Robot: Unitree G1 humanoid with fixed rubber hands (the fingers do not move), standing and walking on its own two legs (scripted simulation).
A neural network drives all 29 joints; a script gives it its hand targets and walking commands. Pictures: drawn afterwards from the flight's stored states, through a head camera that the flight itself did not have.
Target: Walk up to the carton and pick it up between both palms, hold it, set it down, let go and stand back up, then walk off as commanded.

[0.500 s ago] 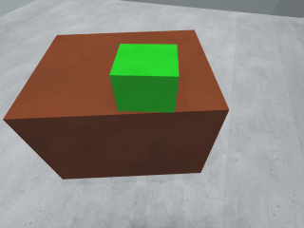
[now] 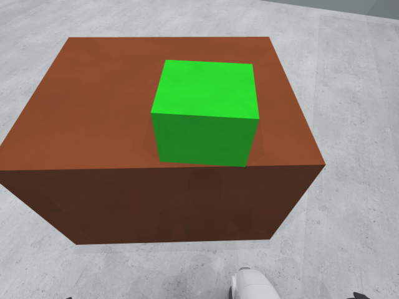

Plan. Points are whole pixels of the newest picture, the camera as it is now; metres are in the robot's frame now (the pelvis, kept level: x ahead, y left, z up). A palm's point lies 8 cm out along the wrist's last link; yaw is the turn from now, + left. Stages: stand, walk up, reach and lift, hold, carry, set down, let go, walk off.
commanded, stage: walk up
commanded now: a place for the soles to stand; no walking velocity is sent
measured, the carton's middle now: (205, 113) +0.58 -0.02 -0.01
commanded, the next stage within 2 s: reach and lift in 1.68 s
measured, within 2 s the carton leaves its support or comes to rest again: neither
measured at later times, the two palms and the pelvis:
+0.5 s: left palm (75, 257) +0.23 +0.29 -0.10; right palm (341, 234) +0.25 -0.32 -0.09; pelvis +0.13 -0.02 -0.02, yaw +2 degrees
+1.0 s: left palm (77, 261) +0.22 +0.28 -0.09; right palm (335, 223) +0.27 -0.32 -0.09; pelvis +0.15 -0.03 +0.02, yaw +3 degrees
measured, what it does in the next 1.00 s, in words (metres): walks ahead: right foot, then left foot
